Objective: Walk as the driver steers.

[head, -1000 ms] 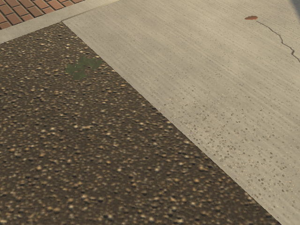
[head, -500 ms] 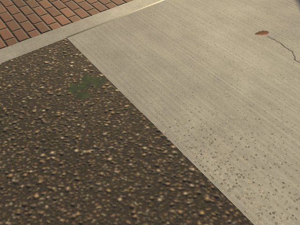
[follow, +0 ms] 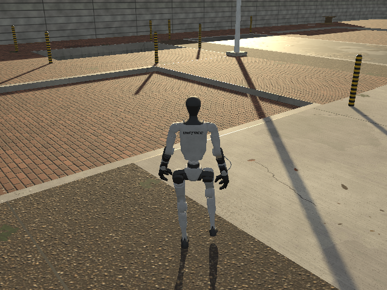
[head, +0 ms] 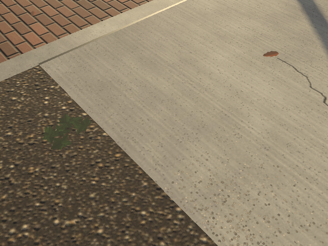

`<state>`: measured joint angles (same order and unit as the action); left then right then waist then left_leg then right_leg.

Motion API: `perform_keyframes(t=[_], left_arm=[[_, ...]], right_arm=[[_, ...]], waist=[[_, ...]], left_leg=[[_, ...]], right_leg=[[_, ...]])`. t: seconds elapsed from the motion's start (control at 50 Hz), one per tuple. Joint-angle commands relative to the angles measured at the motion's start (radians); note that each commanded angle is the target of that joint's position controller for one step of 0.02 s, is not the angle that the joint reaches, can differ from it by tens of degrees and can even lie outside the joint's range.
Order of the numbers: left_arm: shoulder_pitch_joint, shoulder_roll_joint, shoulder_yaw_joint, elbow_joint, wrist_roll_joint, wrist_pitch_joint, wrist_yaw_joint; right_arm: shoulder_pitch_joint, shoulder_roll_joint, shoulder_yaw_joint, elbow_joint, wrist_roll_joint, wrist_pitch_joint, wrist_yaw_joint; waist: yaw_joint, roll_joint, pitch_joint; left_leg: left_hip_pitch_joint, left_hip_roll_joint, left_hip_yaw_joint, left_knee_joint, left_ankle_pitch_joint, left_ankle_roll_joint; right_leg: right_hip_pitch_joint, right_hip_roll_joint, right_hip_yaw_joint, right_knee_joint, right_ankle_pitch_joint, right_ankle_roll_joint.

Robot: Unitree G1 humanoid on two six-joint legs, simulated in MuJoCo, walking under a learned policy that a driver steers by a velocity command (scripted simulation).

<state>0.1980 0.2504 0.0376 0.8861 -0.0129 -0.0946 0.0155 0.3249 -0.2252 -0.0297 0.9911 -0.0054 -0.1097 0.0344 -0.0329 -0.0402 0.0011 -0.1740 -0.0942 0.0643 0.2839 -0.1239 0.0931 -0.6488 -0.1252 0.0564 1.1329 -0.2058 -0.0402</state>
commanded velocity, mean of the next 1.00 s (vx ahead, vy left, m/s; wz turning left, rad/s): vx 0.50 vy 0.00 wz -0.01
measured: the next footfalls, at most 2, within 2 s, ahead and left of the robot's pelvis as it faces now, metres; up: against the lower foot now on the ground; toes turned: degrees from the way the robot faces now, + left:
right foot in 0.30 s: +0.33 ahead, -0.17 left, +0.00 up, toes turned -2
left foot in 0.86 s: +0.65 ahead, +0.07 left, +0.00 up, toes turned +3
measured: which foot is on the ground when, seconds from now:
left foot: down 0.00-0.32, up 0.34-0.84, down 0.86-1.00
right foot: up 0.00-0.28, down 0.30-0.86, up 0.88-1.00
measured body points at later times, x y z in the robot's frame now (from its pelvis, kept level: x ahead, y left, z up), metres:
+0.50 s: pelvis +0.27 -0.08 +0.00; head +0.29 -0.10 +0.45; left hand +0.33 +0.18 -0.12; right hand +0.36 -0.35 -0.14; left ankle +0.27 +0.08 -0.66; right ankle +0.29 -0.16 -0.74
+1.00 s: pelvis +0.55 -0.01 -0.01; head +0.57 +0.00 +0.44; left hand +0.57 +0.25 -0.16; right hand +0.67 -0.27 -0.13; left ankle +0.61 +0.07 -0.74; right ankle +0.45 -0.16 -0.65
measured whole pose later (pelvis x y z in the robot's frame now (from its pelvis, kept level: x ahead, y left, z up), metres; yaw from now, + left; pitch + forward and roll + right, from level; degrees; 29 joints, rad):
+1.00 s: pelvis +0.55 -0.01 -0.01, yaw +0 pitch +1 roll +0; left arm 0.31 0.25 0.05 0.97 -0.03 -0.09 0.00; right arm 0.16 -0.24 -0.05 0.90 0.00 -0.10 0.03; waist 0.01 -0.03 0.03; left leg -0.35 -0.02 0.08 0.47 -0.15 0.06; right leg -0.41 -0.04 0.04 1.18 -0.37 -0.05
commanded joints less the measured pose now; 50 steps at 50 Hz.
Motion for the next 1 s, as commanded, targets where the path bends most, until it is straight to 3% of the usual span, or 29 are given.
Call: perform_keyframes(t=[0.02,0.1,0.2,0.24,0.26,0.28,0.3,0.32,0.34,0.36,0.38,0.4,0.42,0.44,0.48,0.56,0.64,0.74,0.8,0.82,0.84,0.86,0.88,0.9,0.92,0.94,0.96,1.0], left_arm=[[0.033,0.042,0.012,-0.043,0.012,0.006,0.006],[-0.125,0.028,0.006,-0.083,0.004,-0.005,-0.005],[-0.251,0.041,0.002,-0.132,-0.01,-0.014,-0.035],[-0.234,0.061,0.008,-0.14,-0.01,-0.023,-0.046],[-0.187,0.078,0.016,-0.131,-0.009,-0.027,-0.048],[-0.078,0.108,0.035,-0.1,-0.007,-0.03,-0.046],[0.116,0.171,0.063,-0.045,-0.004,-0.032,-0.038],[0.276,0.288,0.091,-0.019,0.016,-0.028,-0.033],[0.31,0.249,0.08,-0.004,0.012,-0.022,-0.039],[0.235,0.172,0.056,-0.018,0.006,-0.025,-0.041],[0.14,0.129,0.042,-0.041,0.005,-0.023,-0.04],[0.063,0.1,0.031,-0.053,0.009,-0.022,-0.045],[0.027,0.074,0.023,-0.057,0.013,-0.024,-0.049],[0.022,0.063,0.02,-0.048,0.018,-0.025,-0.053],[0.059,0.08,0.025,-0.022,0.017,-0.03,-0.051],[0.128,0.112,0.033,0.013,0.017,-0.022,-0.029],[0.182,0.126,0.033,0.037,0.007,-0.014,-0.015],[0.257,0.134,0.04,0.085,-0.002,0.004,-0.008],[0.241,0.15,0.049,0.091,-0.005,0.017,-0.001],[0.221,0.16,0.052,0.087,-0.004,0.021,-0.001],[0.198,0.159,0.051,0.082,-0.002,0.026,-0.001],[0.188,0.135,0.04,0.072,0.005,0.029,-0.001],[0.259,0.064,0.017,0.051,0.017,0.019,-0.007],[0.325,-0.018,-0.009,0.066,0.011,-0.006,-0.016],[0.235,0.093,0.019,0.054,-0.019,-0.026,-0.02],[0.151,0.129,0.028,0.026,-0.037,-0.034,-0.019],[0.108,0.126,0.032,0.021,-0.03,-0.031,-0.011],[0.138,0.084,0.04,0.031,-0.019,0.0,-0.003]], right_arm=[[-0.039,-0.133,-0.022,-0.056,0.002,-0.016,-0.02],[0.039,-0.16,-0.026,-0.039,0.017,-0.004,-0.034],[0.114,-0.169,-0.031,-0.005,0.026,0.016,-0.036],[0.106,-0.181,-0.037,-0.003,0.027,0.027,-0.038],[0.089,-0.189,-0.04,-0.006,0.026,0.032,-0.039],[0.067,-0.183,-0.036,-0.012,0.023,0.037,-0.039],[0.056,-0.149,-0.023,-0.027,0.011,0.038,-0.039],[0.129,-0.056,0.008,-0.057,-0.001,0.022,-0.033],[0.167,-0.03,0.019,-0.042,0.019,-0.005,-0.027],[0.088,-0.145,-0.01,-0.056,0.043,-0.022,-0.023],[0.008,-0.165,-0.015,-0.08,0.05,-0.027,-0.024],[-0.03,-0.151,-0.018,-0.085,0.039,-0.022,-0.03],[-0.033,-0.142,-0.026,-0.085,0.025,-0.009,-0.035],[-0.013,-0.117,-0.025,-0.08,0.023,0.006,-0.036],[0.002,-0.087,-0.024,-0.077,0.02,0.025,-0.038],[-0.14,-0.086,-0.03,-0.13,0.009,0.03,-0.04],[-0.283,-0.066,-0.023,-0.168,0.015,0.022,-0.029],[-0.413,-0.07,-0.016,-0.218,0.026,0.012,-0.005],[-0.4,-0.091,-0.022,-0.229,0.027,0.001,0.011],[-0.35,-0.112,-0.032,-0.218,0.026,-0.002,0.011],[-0.24,-0.14,-0.05,-0.186,0.024,-0.003,0.008],[-0.058,-0.193,-0.076,-0.13,0.023,-0.002,0.0],[0.105,-0.284,-0.099,-0.1,0.002,0.002,-0.009],[0.14,-0.281,-0.092,-0.088,0.007,0.006,-0.003],[0.095,-0.203,-0.07,-0.091,0.018,0.003,-0.004],[-0.005,-0.168,-0.059,-0.113,0.02,0.002,-0.007],[-0.087,-0.138,-0.049,-0.129,0.012,0.0,-0.006],[-0.143,-0.087,-0.036,-0.122,-0.007,-0.01,-0.001]], waist=[[0.046,0.076,0.053],[-0.01,0.079,0.054],[-0.049,0.095,0.082],[-0.025,0.107,0.071],[0.007,0.118,0.047],[0.067,0.115,-0.014],[0.144,0.08,-0.141],[0.151,-0.129,-0.307],[0.141,-0.26,-0.394],[0.135,-0.16,-0.261],[0.109,-0.095,-0.163],[0.077,-0.022,-0.093],[0.046,-0.024,-0.056],[0.025,-0.039,-0.042],[0.008,-0.032,-0.023],[0.03,-0.011,0.019],[0.072,-0.018,0.049],[0.106,-0.02,0.097],[0.075,-0.034,0.077],[0.043,-0.049,0.042],[-0.018,-0.054,-0.024],[-0.093,-0.031,-0.136],[-0.097,0.137,-0.297],[-0.07,0.321,-0.409],[-0.083,0.236,-0.307],[-0.06,0.18,-0.171],[-0.027,0.095,-0.104],[0.035,0.121,-0.049]], left_leg=[[-0.093,0.284,-0.217,-0.202,0.066,0.172],[-0.011,0.267,-0.166,-0.185,0.082,0.127],[0.143,0.325,-0.18,-0.116,0.057,0.113],[0.188,0.35,-0.193,-0.064,0.1,0.097],[0.192,0.348,-0.187,-0.011,0.196,0.086],[0.178,0.31,-0.153,0.117,0.363,0.065],[0.07,0.248,-0.099,0.357,0.397,0.032],[-0.296,0.114,-0.019,0.763,0.073,-0.038],[-0.524,0.031,-0.125,0.976,-0.423,-0.052],[-0.618,0.1,-0.186,1.064,-0.384,-0.029],[-0.617,0.156,-0.159,1.045,-0.287,-0.016],[-0.573,0.196,-0.138,0.982,-0.207,-0.022],[-0.518,0.226,-0.14,0.914,-0.155,-0.026],[-0.467,0.236,-0.136,0.883,-0.124,-0.032],[-0.455,0.237,-0.121,0.843,-0.085,-0.046],[-0.568,0.24,-0.116,0.645,0.08,-0.073],[-0.529,0.208,-0.083,0.413,0.232,-0.072],[-0.556,0.185,-0.077,0.28,0.186,-0.05],[-0.482,0.162,-0.06,0.236,0.082,-0.016],[-0.386,0.133,-0.036,0.229,0.053,-0.001],[-0.226,0.096,-0.004,0.214,0.052,0.02],[0.039,0.11,-0.026,0.232,0.079,0.054],[0.436,0.357,-0.367,0.238,0.037,0.168],[0.607,0.496,-0.767,0.072,-0.117,0.259],[0.529,0.46,-0.722,0.03,-0.196,0.208],[0.367,0.442,-0.564,0.007,-0.14,0.165],[0.209,0.41,-0.45,-0.028,-0.061,0.14],[0.031,0.348,-0.296,-0.099,0.007,0.107]], right_leg=[[-0.03,-0.043,0.003,-0.145,0.152,0.027],[-0.001,0.001,-0.034,-0.425,0.303,0.035],[-0.002,0.031,-0.044,-0.574,0.226,0.018],[0.047,0.046,-0.05,-0.616,0.147,-0.01],[0.124,0.067,-0.069,-0.636,0.117,-0.026],[0.274,0.101,-0.096,-0.659,0.106,-0.049],[0.543,0.061,-0.049,-0.639,0.13,-0.092],[0.945,-0.198,0.33,-0.659,0.094,-0.224],[1.07,-0.297,0.683,-0.821,-0.028,-0.31],[0.961,-0.262,0.584,-0.836,-0.063,-0.256],[0.818,-0.222,0.424,-0.848,0.0,-0.216],[0.676,-0.175,0.314,-0.886,0.083,-0.196],[0.585,-0.133,0.235,-0.922,0.13,-0.176],[0.528,-0.109,0.19,-0.951,0.155,-0.17],[0.489,-0.092,0.127,-0.981,0.253,-0.186],[0.53,-0.089,0.066,-1.007,0.335,-0.185],[0.55,-0.065,0.011,-1.028,0.273,-0.156],[0.695,-0.119,0.014,-0.985,0.26,-0.151],[0.754,-0.146,0.016,-0.911,0.377,-0.131],[0.752,-0.14,0.006,-0.854,0.52,-0.12],[0.73,-0.107,-0.023,-0.729,0.682,-0.102],[0.621,-0.05,-0.062,-0.513,0.68,-0.071],[0.274,0.06,-0.11,-0.129,0.332,-0.014],[0.016,0.196,-0.001,0.11,-0.366,0.013],[-0.089,0.134,0.079,0.213,-0.353,-0.009],[-0.123,0.08,0.048,0.203,-0.254,-0.025],[-0.07,0.032,0.032,0.152,-0.157,-0.025],[0.05,-0.019,0.045,0.068,-0.065,-0.026]])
